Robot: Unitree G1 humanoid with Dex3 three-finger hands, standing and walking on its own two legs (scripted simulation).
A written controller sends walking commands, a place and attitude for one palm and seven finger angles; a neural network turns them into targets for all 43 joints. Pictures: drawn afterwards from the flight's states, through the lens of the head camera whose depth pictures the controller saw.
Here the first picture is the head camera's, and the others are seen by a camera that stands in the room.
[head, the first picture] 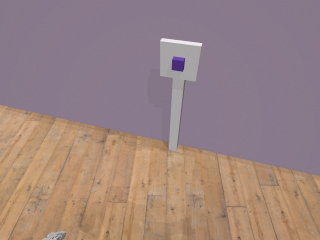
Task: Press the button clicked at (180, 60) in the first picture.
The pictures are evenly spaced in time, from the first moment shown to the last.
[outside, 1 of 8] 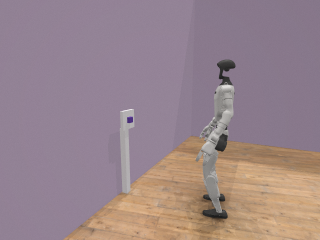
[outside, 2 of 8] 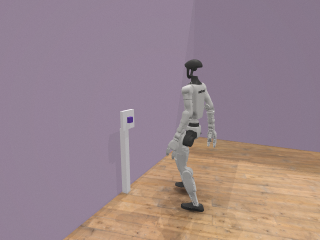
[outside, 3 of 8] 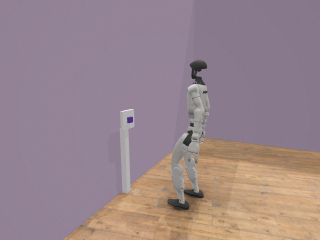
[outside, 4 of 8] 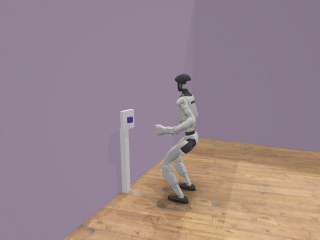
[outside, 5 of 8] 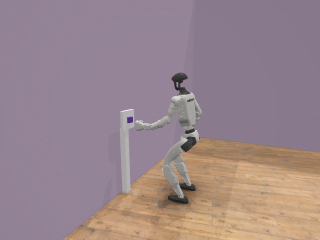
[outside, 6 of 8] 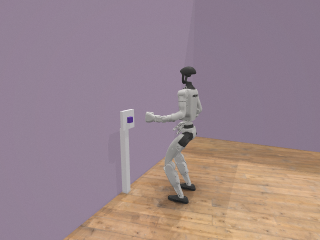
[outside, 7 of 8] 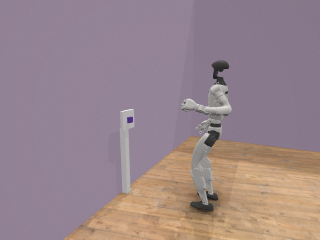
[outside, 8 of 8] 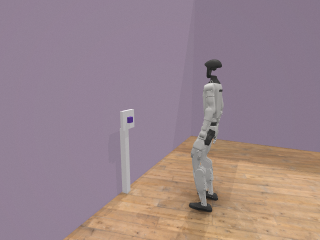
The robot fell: no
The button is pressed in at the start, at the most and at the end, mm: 0 9 0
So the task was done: yes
